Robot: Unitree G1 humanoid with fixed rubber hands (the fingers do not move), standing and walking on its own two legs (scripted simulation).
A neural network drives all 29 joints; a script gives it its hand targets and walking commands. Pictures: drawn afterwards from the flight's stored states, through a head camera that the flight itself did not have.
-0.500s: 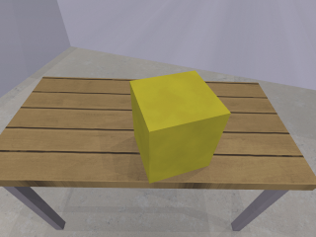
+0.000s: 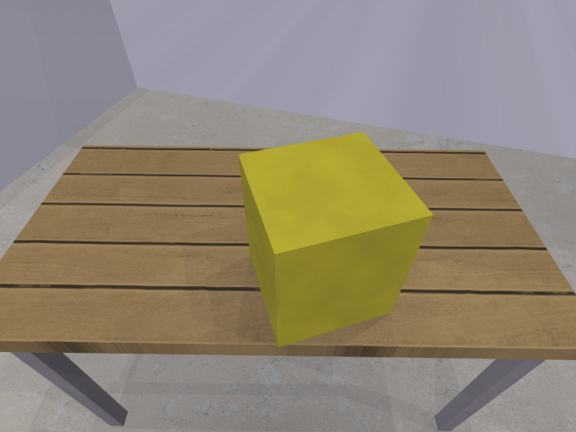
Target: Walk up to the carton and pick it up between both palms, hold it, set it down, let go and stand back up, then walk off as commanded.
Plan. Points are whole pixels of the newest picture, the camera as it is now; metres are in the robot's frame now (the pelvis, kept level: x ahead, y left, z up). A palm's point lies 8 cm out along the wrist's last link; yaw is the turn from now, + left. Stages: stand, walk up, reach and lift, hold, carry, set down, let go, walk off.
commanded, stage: walk up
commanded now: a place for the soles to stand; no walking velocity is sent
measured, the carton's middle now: (320, 239) +0.43 -0.03 +0.03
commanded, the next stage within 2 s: none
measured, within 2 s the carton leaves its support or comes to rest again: neither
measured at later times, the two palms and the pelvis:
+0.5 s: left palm out of the picture +0.07 +0.32 -0.09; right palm out of the picture +0.10 -0.31 -0.11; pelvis +0.00 +0.00 +0.00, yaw +1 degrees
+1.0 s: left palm out of the picture +0.07 +0.25 -0.09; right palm out of the picture +0.12 -0.38 -0.11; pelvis +0.03 -0.06 +0.01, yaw +3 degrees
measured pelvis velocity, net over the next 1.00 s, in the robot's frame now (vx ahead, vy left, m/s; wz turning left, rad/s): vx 0.03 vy -0.06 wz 0.06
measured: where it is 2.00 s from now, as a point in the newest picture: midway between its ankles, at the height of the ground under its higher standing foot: outside the picture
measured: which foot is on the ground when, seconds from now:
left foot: down 0.00-0.88, up 0.90-1.00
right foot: down 0.00-0.56, up 0.58-0.84, down 0.86-1.00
